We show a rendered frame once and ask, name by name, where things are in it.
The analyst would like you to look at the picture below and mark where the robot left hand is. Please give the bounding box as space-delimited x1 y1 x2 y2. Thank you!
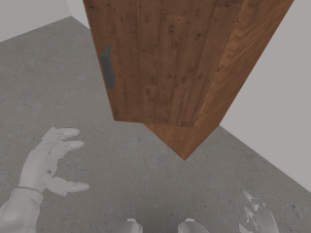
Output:
18 127 89 196

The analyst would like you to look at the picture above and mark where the robot right hand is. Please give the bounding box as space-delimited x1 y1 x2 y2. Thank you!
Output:
239 188 279 233

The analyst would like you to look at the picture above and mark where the handle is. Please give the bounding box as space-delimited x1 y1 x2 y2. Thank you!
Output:
99 45 116 88

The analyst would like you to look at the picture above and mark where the right robot shin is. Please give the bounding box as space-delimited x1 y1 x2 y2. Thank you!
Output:
185 217 195 222

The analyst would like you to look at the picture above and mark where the robot right thigh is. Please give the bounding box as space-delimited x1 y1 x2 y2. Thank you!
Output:
178 221 209 233

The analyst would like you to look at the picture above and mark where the cupboard door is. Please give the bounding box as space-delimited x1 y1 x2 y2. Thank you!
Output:
83 0 244 128

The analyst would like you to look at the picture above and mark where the robot left forearm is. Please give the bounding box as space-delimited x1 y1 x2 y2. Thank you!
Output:
0 186 44 233

